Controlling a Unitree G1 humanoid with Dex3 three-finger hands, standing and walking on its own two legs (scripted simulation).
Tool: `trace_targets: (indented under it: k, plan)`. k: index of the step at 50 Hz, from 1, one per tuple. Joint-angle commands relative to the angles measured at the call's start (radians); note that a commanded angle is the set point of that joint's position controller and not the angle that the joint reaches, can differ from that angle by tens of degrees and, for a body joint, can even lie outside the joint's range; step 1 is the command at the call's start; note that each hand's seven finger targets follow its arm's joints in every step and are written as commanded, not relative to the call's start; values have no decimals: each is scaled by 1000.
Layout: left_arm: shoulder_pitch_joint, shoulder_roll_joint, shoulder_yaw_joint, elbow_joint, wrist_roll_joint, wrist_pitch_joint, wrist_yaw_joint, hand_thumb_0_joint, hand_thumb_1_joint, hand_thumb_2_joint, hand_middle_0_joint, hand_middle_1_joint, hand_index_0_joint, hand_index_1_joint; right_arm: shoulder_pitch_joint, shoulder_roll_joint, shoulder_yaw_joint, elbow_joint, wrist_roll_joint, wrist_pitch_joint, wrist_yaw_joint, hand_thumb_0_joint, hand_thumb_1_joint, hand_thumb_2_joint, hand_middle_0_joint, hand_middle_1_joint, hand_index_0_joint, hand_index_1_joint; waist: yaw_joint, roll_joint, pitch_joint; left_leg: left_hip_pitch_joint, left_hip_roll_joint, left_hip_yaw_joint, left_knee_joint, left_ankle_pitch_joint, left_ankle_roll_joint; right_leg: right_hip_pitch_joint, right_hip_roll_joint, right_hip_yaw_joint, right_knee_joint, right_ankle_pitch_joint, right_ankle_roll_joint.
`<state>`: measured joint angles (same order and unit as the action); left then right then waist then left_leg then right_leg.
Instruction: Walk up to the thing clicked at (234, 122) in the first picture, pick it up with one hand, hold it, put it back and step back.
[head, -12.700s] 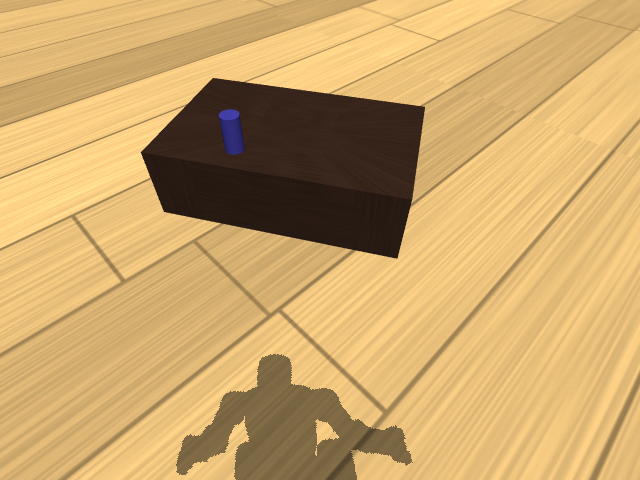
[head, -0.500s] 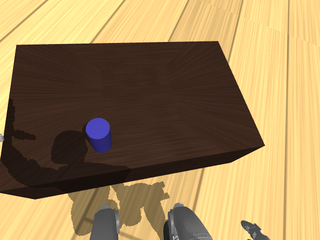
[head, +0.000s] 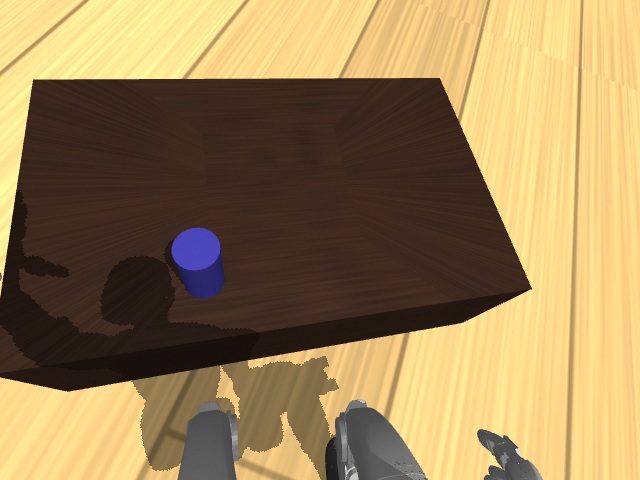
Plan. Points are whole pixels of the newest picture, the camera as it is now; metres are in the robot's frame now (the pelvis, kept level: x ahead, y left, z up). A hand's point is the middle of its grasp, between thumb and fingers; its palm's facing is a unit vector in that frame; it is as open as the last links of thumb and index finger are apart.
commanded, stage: go down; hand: left
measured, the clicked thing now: (200, 265) +0.47 +0.14 -0.26
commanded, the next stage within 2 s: approach in 1.38 s
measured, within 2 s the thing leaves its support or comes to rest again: neither
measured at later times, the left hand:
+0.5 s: hand out of the picture +0.41 +0.35 +0.04, palm faces +0.07 -1.00 -0.02, open 17.0 cm
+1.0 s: hand out of the picture +0.41 +0.35 +0.04, palm faces +0.07 -1.00 +0.00, open 17.0 cm
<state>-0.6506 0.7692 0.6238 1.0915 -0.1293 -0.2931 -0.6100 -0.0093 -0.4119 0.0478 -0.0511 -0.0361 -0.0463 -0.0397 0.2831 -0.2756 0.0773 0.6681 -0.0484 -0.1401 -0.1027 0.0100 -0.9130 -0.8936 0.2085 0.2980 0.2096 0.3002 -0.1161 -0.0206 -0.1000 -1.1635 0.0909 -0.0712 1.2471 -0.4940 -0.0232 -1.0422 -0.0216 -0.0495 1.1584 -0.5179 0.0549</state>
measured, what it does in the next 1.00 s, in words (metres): stands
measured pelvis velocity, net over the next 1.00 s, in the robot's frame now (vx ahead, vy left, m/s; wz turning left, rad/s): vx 0.00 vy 0.00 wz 0.00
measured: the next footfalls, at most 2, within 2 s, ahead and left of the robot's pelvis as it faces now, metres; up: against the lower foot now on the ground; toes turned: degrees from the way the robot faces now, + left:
none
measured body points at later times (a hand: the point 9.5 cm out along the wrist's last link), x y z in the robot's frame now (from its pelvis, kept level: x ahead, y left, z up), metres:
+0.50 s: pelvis +0.00 +0.00 +0.00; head +0.14 +0.05 +0.42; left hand +0.40 +0.40 +0.04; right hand +0.08 -0.27 -0.10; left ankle +0.04 +0.13 -0.63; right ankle +0.02 -0.16 -0.63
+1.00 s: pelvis +0.00 +0.00 -0.01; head +0.15 +0.05 +0.41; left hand +0.40 +0.41 +0.04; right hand +0.09 -0.27 -0.10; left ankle +0.04 +0.13 -0.63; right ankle +0.02 -0.16 -0.63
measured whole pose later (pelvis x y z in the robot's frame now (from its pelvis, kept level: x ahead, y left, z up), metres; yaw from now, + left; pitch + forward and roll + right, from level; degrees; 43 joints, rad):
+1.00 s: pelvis +0.00 +0.00 -0.01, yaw +0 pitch +25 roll -6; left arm -0.64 0.78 0.68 1.05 -0.19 -0.33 -0.69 -0.01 -0.42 0.05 -0.05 -0.05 -0.05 -0.05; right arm 0.26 -0.28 0.09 0.68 -0.05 -0.16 -0.11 0.01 -0.92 -0.89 0.21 0.30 0.21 0.30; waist -0.11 -0.02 -0.11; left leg -1.23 0.09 -0.09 1.30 -0.51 -0.03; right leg -1.10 -0.02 -0.06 1.22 -0.54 0.05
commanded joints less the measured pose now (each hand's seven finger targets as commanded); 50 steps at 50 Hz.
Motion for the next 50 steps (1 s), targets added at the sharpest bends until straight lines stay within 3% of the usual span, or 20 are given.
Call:
trace_targets:
  k: [1,9,12,17,19,25,31,32,34,36,39,40,43,45,47,50]
  plan:
    - [-305,379,60,-199,-34,-66,-5,0,-402,56,-48,-43,-41,-41,135,-214,-76,-50,7,-24,-24,0,-904,-900,201,300,200,300,15,255,-473,515,-34,-8,-154,327,18,37,41,-17,-121,232,-76]
    - [-274,379,67,-199,-43,-53,-13,0,-413,49,-51,-44,-45,-41,132,-215,-76,-61,11,-25,-24,0,-908,-900,201,300,200,300,25,249,-474,492,-37,-4,-158,306,19,54,41,-18,-123,224,-77]
    - [-287,379,69,-195,-49,-56,-21,0,-415,46,-53,-45,-48,-42,135,-211,-71,-60,12,-25,-28,0,-910,-900,201,300,200,300,11,218,-464,471,-39,1,-140,320,25,64,41,-13,-126,248,-73]
    - [-259,357,63,-199,-60,-65,-30,0,-420,41,-54,-46,-50,-41,124,-210,-75,-66,15,-31,-30,0,-908,-899,201,300,201,300,16,206,-454,429,-44,8,-147,261,27,81,39,-4,-126,218,-73]
    - [-294,390,76,-228,-61,-71,-29,0,-415,45,-52,-47,-48,-43,121,-209,-71,-65,16,-33,-31,0,-906,-899,201,300,200,300,20,228,-461,425,-44,8,-148,244,25,71,37,-2,-119,204,-74]
    - [-289,397,87,-243,-70,-71,-38,0,-405,43,-54,-49,-50,-44,125,-214,-74,-61,16,-37,-38,0,-910,-900,201,300,201,300,24,247,-481,480,-44,1,-148,263,21,53,41,-9,-120,201,-76]
    - [-240,357,82,-212,-79,-68,-55,0,-401,48,-52,-45,-47,-42,125,-211,-70,-51,11,-37,-37,0,-913,-901,201,300,201,300,25,257,-479,506,-39,-10,-124,395,15,23,42,-21,-100,266,-77]
    - [-239,338,66,-203,-80,-66,-57,0,-416,48,-52,-48,-47,-45,122,-213,-72,-53,13,-39,-35,0,-911,-900,201,300,200,300,22,237,-462,500,-38,-11,-129,383,17,14,43,-22,-103,255,-77]
    - [-255,352,74,-225,-82,-77,-58,0,-415,54,-47,-52,-44,-47,118,-212,-72,-54,12,-40,-34,0,-906,-899,201,300,201,300,28,245,-461,491,-39,-10,-129,359,17,9,42,-20,-100,240,-78]
    - [-285,357,75,-220,-86,-84,-61,0,-428,43,-52,-49,-49,-45,120,-211,-71,-52,11,-42,-34,0,-910,-900,201,300,200,300,12,222,-462,457,-42,-3,-115,332,24,26,41,-13,-104,247,-74]
    - [-257,387,99,-240,-88,-94,-63,0,-431,38,-53,-51,-52,-44,109,-212,-70,-53,11,-41,-34,0,-912,-900,201,300,201,300,36,246,-480,456,-46,-2,-124,313,22,34,38,-11,-93,231,-77]
    - [-260,379,95,-238,-88,-98,-66,0,-406,47,-48,-51,-48,-43,107,-209,-69,-58,11,-40,-34,0,-909,-899,201,300,201,300,32,236,-485,449,-47,2,-121,297,24,41,38,-6,-97,226,-76]
    - [-288,387,106,-247,-98,-105,-73,0,-432,49,-49,-60,-50,-52,105,-213,-68,-51,10,-44,-35,0,-910,-899,201,300,201,300,16,241,-498,456,-44,-6,-107,326,22,25,38,-11,-80,244,-74]
    - [-270,368,93,-247,-99,-104,-79,0,-416,48,-50,-54,-48,-48,107,-208,-67,-52,10,-43,-35,0,-911,-900,202,300,201,300,24,241,-521,459,-48,0,-98,347,26,42,36,-3,-84,264,-73]
    - [-273,391,107,-248,-97,-106,-79,0,-434,49,-50,-58,-49,-52,112,-214,-67,-45,11,-43,-35,0,-913,-900,201,300,201,300,25,260,-525,493,-42,-13,-99,389,18,9,39,-17,-69,266,-76]
    - [-295,392,99,-255,-94,-105,-83,0,-408,52,-48,-58,-47,-52,103,-215,-70,-49,10,-45,-34,0,-912,-900,201,300,201,300,24,276,-516,501,-43,-12,-107,342,16,-7,41,-16,-78,226,-78]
